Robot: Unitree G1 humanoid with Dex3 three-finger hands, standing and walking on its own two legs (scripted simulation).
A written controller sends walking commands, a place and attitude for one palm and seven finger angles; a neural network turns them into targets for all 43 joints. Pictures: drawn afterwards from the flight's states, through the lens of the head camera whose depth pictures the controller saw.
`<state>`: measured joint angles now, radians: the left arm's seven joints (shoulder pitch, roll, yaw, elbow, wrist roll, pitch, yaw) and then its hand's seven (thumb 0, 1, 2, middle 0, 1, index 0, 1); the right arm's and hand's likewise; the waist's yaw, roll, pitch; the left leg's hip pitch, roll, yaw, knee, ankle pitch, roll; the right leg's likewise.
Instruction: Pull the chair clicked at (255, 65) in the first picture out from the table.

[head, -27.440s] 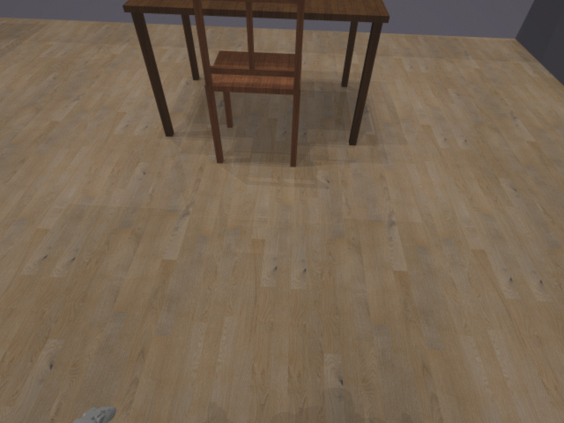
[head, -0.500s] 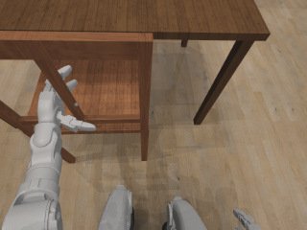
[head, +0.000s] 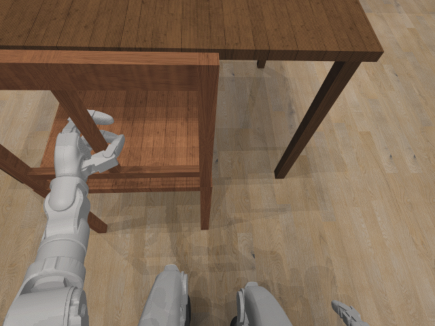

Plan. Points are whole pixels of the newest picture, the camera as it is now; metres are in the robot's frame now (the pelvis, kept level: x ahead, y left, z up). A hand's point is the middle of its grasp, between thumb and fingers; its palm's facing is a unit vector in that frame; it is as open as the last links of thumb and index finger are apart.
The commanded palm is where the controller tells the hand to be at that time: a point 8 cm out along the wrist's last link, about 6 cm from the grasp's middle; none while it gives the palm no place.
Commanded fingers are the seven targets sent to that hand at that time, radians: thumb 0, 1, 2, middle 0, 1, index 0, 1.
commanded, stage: hook a spindle and tug to test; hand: left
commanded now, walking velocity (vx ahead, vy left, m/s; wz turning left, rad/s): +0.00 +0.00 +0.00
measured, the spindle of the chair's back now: (94, 137) +0.44 +0.24 +0.03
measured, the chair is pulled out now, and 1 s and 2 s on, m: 0.00 0.04 0.14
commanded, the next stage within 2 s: step backward, pulling the chair out in 0.68 s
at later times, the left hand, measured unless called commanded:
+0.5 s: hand (110, 159) +0.40 +0.20 +0.02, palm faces +0.10 -0.99 -0.04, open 5.3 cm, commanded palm +0.35 +0.24 +0.03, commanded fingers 0.00 0.90 0.90 -0.50 -1.45 -0.50 -1.45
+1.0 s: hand (111, 167) +0.38 +0.19 +0.04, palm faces +0.23 -0.97 -0.11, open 5.2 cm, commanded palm +0.35 +0.24 +0.04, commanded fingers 0.00 0.90 0.90 -0.50 -1.45 -0.50 -1.45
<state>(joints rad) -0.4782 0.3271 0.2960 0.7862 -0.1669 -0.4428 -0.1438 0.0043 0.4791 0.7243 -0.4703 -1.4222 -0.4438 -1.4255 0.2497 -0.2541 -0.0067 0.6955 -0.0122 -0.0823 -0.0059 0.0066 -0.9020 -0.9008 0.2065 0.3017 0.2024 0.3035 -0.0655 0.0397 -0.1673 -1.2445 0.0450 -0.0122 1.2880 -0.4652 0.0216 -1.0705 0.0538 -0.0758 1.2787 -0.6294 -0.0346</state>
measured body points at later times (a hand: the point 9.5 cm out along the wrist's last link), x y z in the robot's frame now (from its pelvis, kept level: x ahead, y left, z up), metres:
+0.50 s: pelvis +0.02 +0.00 +0.01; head +0.13 +0.02 +0.44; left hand +0.39 +0.26 +0.03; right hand +0.13 -0.25 -0.11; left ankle +0.07 +0.11 -0.61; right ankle -0.01 -0.11 -0.61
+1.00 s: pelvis +0.02 +0.00 +0.07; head +0.10 +0.01 +0.52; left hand +0.36 +0.24 +0.05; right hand +0.13 -0.24 -0.05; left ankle +0.07 +0.11 -0.61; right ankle -0.01 -0.11 -0.61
